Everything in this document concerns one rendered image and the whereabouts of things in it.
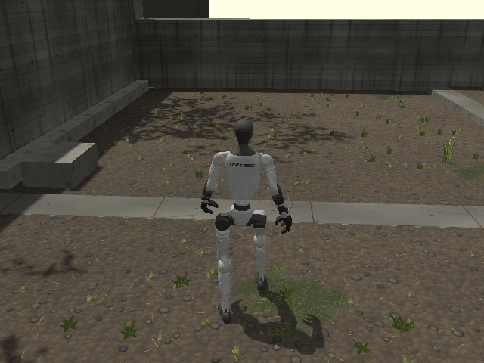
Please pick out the robot left shin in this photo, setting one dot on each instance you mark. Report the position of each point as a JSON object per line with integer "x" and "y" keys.
{"x": 224, "y": 286}

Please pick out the right robot forearm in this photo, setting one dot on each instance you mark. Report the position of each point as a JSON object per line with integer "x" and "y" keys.
{"x": 280, "y": 203}

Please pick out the left robot hand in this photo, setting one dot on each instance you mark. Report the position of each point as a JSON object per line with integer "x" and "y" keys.
{"x": 211, "y": 203}

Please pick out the robot right shin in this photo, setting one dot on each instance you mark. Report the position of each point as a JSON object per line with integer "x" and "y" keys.
{"x": 261, "y": 258}

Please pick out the left robot forearm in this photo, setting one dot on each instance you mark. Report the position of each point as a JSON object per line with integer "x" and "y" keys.
{"x": 206, "y": 194}

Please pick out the right robot upper arm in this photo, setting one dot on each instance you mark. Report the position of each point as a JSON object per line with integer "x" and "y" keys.
{"x": 270, "y": 173}

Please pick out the left robot upper arm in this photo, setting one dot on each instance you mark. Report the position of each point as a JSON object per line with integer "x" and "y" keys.
{"x": 215, "y": 169}

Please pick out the right robot hand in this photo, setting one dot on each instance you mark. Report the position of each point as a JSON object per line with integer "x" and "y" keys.
{"x": 286, "y": 221}

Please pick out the robot shin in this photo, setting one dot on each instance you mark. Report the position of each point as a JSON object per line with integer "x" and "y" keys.
{"x": 224, "y": 286}
{"x": 261, "y": 258}

